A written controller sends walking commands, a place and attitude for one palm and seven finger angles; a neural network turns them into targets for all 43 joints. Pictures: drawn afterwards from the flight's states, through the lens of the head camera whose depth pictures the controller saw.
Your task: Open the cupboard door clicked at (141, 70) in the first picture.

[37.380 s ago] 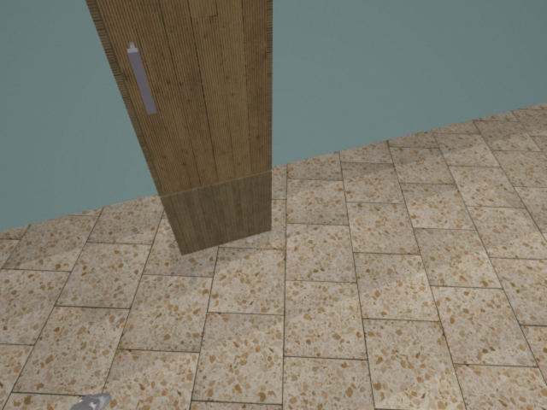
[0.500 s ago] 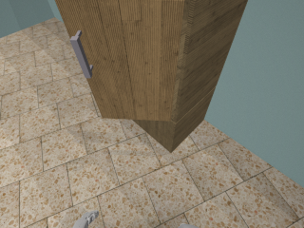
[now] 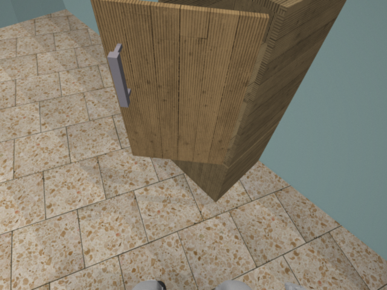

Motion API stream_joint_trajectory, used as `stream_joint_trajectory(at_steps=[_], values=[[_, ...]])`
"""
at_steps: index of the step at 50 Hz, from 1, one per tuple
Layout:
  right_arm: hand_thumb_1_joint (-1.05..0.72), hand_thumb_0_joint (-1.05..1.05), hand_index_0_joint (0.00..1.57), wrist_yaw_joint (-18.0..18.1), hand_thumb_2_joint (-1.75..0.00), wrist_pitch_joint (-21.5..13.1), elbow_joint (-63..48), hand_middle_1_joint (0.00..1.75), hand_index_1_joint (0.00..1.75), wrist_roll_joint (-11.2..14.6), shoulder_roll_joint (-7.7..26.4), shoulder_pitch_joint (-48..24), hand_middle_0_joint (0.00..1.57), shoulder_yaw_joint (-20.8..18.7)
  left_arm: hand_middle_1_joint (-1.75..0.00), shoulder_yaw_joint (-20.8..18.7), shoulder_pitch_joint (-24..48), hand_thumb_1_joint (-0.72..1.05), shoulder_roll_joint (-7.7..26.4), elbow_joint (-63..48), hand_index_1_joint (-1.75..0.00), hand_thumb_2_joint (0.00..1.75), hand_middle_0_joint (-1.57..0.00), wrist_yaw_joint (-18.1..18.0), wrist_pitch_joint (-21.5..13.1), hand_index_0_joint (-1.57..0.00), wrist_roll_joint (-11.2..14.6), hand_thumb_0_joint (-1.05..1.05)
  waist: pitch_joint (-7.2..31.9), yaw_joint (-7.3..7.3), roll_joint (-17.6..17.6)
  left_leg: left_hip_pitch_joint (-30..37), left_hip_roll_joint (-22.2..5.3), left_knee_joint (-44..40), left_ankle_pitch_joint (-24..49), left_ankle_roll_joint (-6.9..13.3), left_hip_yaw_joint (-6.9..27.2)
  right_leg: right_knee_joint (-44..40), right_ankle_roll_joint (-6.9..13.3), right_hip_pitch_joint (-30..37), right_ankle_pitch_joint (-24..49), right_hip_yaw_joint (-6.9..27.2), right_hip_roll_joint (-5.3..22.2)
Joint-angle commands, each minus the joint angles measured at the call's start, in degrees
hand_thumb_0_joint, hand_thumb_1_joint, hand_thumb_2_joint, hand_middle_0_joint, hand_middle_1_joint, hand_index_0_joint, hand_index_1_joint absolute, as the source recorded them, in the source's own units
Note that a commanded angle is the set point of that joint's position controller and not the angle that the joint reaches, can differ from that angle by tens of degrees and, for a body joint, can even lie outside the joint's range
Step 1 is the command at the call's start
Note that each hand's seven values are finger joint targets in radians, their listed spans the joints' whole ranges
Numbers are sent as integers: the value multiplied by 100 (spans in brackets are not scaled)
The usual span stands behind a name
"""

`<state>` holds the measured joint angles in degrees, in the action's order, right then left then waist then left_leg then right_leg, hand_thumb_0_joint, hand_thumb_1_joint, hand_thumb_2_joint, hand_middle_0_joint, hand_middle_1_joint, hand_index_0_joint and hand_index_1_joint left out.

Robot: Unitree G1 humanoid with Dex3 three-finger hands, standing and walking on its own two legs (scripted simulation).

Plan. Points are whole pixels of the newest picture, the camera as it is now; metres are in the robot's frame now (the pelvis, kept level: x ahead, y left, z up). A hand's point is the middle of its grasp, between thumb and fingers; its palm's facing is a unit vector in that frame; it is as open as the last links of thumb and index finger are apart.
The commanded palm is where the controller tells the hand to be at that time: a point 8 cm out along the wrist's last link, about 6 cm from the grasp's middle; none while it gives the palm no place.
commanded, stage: come to a stop and stand still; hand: left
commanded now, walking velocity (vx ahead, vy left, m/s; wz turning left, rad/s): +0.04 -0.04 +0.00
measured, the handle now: (122, 76) +0.58 +0.23 +0.07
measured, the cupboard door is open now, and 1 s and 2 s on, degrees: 41 41 41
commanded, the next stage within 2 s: look again from close up in 1.62 s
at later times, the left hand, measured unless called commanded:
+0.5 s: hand out of the picture +0.00 +0.11 -0.17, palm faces +0.05 -0.98 -0.21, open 7.2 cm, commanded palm none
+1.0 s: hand out of the picture -0.03 +0.08 -0.17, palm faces +0.08 -0.99 -0.14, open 7.4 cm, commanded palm none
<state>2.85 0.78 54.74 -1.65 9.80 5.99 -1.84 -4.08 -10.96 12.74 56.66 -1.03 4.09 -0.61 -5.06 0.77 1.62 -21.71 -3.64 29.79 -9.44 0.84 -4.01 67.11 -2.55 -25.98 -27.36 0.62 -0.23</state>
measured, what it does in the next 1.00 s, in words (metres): steps on the spot: right foot, then left foot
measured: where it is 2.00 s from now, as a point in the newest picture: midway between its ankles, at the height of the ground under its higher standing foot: outside the picture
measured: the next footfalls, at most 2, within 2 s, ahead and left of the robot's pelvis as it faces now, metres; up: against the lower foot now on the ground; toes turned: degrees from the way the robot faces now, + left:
right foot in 0.18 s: -0.02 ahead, -0.16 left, +0.00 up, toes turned -2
left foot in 0.38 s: +0.03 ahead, +0.08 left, +0.00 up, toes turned +3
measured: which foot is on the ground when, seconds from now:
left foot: down 0.00-0.18, up 0.20-0.36, down 0.38-1.00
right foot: up 0.00-0.16, down 0.18-1.00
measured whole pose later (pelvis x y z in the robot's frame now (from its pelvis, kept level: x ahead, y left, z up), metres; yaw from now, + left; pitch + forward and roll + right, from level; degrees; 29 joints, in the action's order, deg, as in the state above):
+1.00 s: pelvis -0.01 -0.07 +0.01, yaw +2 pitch -1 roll +0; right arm 2.6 0.2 66.6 -1.1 7.2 15.2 -0.4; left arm 0.0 -17.1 5.7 66.2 -1.7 -0.4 0.1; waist -2.7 -0.1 0.4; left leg -10.2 -2.5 24.2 -12.8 -2.3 -0.9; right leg 23.5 1.7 -4.8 -17.8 -4.1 -0.3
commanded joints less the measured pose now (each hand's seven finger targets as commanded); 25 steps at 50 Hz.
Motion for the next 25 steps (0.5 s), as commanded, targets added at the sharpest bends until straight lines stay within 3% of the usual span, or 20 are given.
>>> stream_joint_trajectory(at_steps=[1,4,6,7,8,9,10,11,13,15,16,17,18,19,20,21,22,25], values=[[-90,0,20,38,-90,-32,-22,30,30,6,1188,770,20,-347,-30,-23,-293,90,241,-356,-30,90,-20,66,-89,-20,-59,0,1028,-284,-1139,1349,-1488,-1101,1372,889,1354,-1184,15,87,-160,-90,230],[-90,0,20,-49,-90,26,9,30,30,-15,1321,751,20,-405,-30,41,-370,90,129,-302,-30,90,-20,82,-150,-20,-27,0,1076,-308,-1430,1130,-1361,-1157,440,762,1354,-2491,107,759,-155,-367,137],[-90,0,20,-88,-90,60,30,30,30,21,1257,675,20,-405,-30,41,-746,90,175,-137,-30,90,-20,76,-212,-20,-25,0,985,-116,-1121,598,-1079,-953,-175,520,1203,-3830,181,1586,766,-547,41],[-90,0,20,-115,-90,81,6,30,30,50,1117,663,20,-407,-30,11,-965,90,310,-58,-30,90,-20,56,-239,-20,-39,0,912,-29,-743,192,-753,-724,-617,258,928,-4576,231,2037,1093,-403,183],[-90,0,20,-148,-90,116,-52,30,30,97,779,627,20,-355,-30,-27,-955,90,660,-79,-30,90,-20,12,-267,-20,-91,0,608,-31,390,-384,-198,19,-1308,-88,497,-5291,580,1924,539,751,1048],[-90,0,20,-213,-90,152,-167,30,30,98,527,408,20,-255,-30,-21,-530,90,967,-192,-30,90,-20,-10,-272,-20,-98,0,223,-70,1221,-404,215,662,-1664,-284,128,-5765,984,1066,-3,1356,1840],[-90,0,20,-227,-90,180,-202,30,30,58,567,171,20,-239,-30,21,-256,90,832,-265,-30,90,-20,-38,-337,-20,-105,0,89,-9,1243,-251,167,1221,-1734,-188,404,-5738,1115,617,469,1365,1831],[-90,0,20,-212,-90,181,-85,30,30,50,490,275,20,-214,-30,69,-88,90,673,-183,-30,90,-20,-60,-383,-20,-84,0,142,-132,1364,-75,144,1321,-1558,-163,458,-5485,1097,676,1186,1145,1611],[-90,0,20,-200,-90,164,284,30,30,61,472,692,20,-197,-30,130,119,90,482,-125,-30,90,-20,-54,-417,-20,-42,0,118,-277,1086,173,169,1373,-1181,-209,305,-5025,1039,951,2451,475,1289],[-90,0,20,-183,-90,113,473,30,30,82,357,862,20,-142,-30,148,-48,90,429,14,-30,90,-20,-61,-460,-20,-18,0,223,-252,773,512,179,578,-886,-256,216,-4676,928,1261,2981,257,1161],[-90,0,20,-173,-90,67,565,30,30,83,311,949,20,-102,-30,164,-136,90,372,114,-30,90,-20,-75,-477,-20,-3,0,304,-242,656,770,160,0,-416,-249,252,-4478,825,1397,3106,195,1072],[-90,0,20,-150,-90,-4,693,30,30,81,333,1101,20,-70,-30,188,-239,90,292,215,-30,90,-20,-83,-488,-20,31,0,436,-234,192,1129,26,-469,705,-180,443,-4237,666,1432,3102,157,961],[-90,0,20,-109,-90,-67,778,30,30,67,455,1100,20,-52,-30,222,-422,90,209,275,-30,90,-20,-79,-486,-20,76,0,534,-129,-211,1390,-260,-551,1446,-84,676,-4216,501,1407,2825,84,753],[-90,0,20,-85,-90,-72,838,30,30,74,550,1146,20,-59,-30,232,-452,90,182,317,-30,90,-20,-96,-470,-20,70,0,471,-110,-160,1290,-387,-580,1307,-57,709,-4449,451,1506,2324,118,664],[-90,0,20,-43,-90,-78,887,30,30,63,567,1091,20,-40,-30,241,-508,90,152,382,-30,90,-20,-87,-468,-20,75,0,447,-72,-115,1356,-384,-511,1262,-49,692,-4550,457,1477,2387,164,648],[-90,0,20,-41,-90,-75,972,30,30,72,505,1109,20,-26,-30,238,-426,90,188,461,-30,90,-20,-85,-429,-20,78,0,426,-85,-576,1219,-338,-585,1187,-48,698,-4547,453,1648,2266,93,657],[-90,0,20,-41,-90,-69,1012,30,30,75,459,1099,20,-11,-30,233,-425,90,215,495,-30,90,-20,-80,-415,-20,84,0,402,-80,-654,1157,-307,-674,980,-53,702,-4587,456,1705,2108,125,649],[-90,0,20,-51,-90,-36,1064,30,30,71,387,1180,20,7,-30,243,-429,90,197,583,-30,90,-20,-64,-427,-20,78,0,133,-105,-270,1025,-204,-835,272,-115,615,-4893,493,1612,1541,193,664]])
